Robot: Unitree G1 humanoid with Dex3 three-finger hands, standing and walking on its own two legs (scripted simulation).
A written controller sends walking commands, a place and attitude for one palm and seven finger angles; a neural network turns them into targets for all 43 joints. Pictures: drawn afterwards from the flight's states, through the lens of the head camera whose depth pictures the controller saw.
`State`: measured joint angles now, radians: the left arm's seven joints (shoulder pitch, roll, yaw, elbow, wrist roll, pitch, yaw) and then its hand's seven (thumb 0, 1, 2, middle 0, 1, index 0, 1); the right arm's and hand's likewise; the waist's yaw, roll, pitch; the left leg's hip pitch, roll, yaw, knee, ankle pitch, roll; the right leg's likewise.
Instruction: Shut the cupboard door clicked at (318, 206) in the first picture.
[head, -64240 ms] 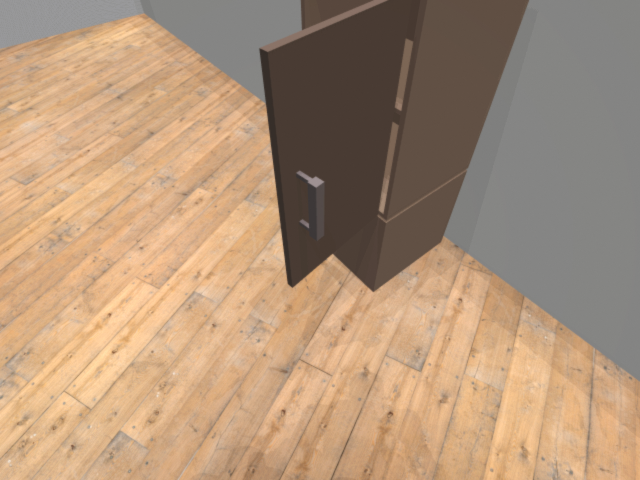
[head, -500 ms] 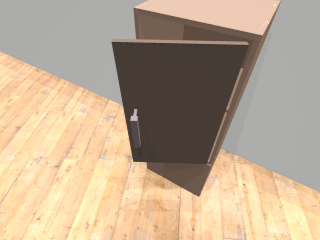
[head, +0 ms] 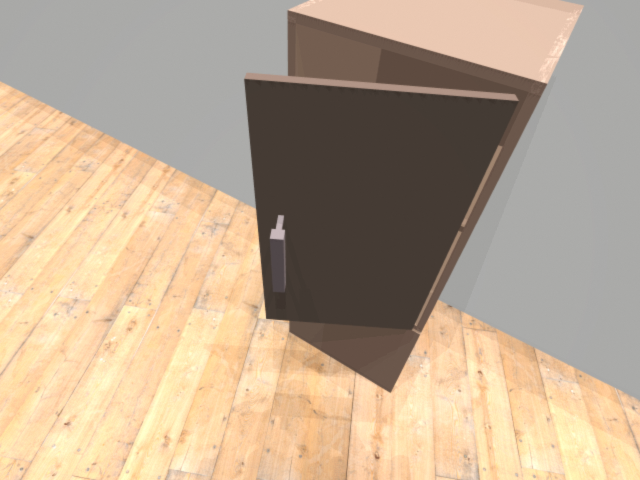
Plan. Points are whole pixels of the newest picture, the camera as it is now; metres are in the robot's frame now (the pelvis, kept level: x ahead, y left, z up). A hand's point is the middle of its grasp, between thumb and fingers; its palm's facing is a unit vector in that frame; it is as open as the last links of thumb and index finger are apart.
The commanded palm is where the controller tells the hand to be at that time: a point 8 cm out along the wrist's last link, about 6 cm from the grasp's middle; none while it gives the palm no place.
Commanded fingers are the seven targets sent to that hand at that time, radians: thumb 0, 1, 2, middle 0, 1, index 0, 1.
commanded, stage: look again from close up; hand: left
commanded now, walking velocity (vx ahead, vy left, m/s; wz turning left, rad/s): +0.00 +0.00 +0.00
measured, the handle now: (279, 254) +0.50 +0.10 -0.07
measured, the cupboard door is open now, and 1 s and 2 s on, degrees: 29 29 29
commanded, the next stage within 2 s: shuffle to correct the standing spot in 0.20 s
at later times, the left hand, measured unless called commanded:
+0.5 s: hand out of the picture +0.03 +0.21 -0.18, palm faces -0.04 -0.97 -0.23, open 7.4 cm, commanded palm none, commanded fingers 0.00 0.90 0.90 -0.20 -0.30 -0.20 -0.30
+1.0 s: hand out of the picture +0.04 +0.07 -0.19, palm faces +0.00 -0.99 -0.15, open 7.3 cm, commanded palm none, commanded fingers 0.00 0.90 0.90 -0.20 -0.30 -0.20 -0.30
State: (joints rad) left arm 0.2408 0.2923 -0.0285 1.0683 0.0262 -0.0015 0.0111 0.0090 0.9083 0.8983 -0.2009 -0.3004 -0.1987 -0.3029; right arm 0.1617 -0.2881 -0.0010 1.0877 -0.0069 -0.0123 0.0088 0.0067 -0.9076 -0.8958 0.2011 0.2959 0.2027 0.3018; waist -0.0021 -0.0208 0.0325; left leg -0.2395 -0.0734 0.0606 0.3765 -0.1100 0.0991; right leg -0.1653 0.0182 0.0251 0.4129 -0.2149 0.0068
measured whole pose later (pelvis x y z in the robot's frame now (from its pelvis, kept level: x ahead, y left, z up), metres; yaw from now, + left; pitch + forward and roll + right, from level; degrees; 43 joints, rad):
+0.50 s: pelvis +0.02 +0.01 +0.00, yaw +0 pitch -1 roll +0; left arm 0.26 0.26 -0.02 1.10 0.03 0.03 0.03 0.01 0.91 0.90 -0.20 -0.30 -0.19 -0.30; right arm 0.15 -0.22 0.00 1.12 -0.01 -0.01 -0.02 0.00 -0.91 -0.90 0.20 0.30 0.20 0.30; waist 0.00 -0.05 0.02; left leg -0.19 -0.10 0.07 0.31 -0.11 0.12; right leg -0.15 -0.02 0.03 0.42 -0.25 0.02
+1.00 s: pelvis +0.03 -0.09 -0.01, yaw -1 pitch -1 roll -2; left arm 0.30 0.13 0.03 1.05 0.04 0.02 0.03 0.01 0.92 0.90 -0.20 -0.30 -0.20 -0.30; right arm 0.35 -0.17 -0.07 1.12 -0.02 0.04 -0.03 0.01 -0.91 -0.90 0.20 0.30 0.20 0.30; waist -0.02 0.00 0.01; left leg -0.40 0.06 0.04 0.81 -0.39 0.00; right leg -0.20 -0.02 -0.08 0.48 -0.27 0.02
